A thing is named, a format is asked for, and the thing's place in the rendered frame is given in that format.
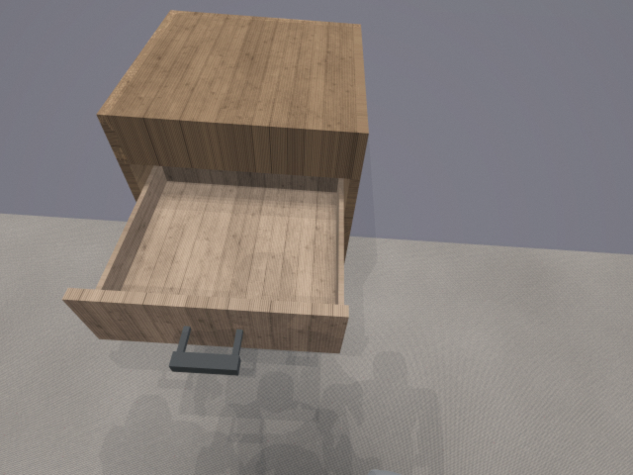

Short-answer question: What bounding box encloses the cabinet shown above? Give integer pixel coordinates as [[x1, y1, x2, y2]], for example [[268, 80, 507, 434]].
[[96, 10, 369, 262]]

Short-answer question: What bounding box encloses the drawer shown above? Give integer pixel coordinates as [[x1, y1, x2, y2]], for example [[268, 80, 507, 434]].
[[62, 165, 349, 353]]

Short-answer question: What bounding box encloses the handle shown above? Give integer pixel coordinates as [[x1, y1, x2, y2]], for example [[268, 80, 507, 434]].
[[169, 326, 243, 375]]

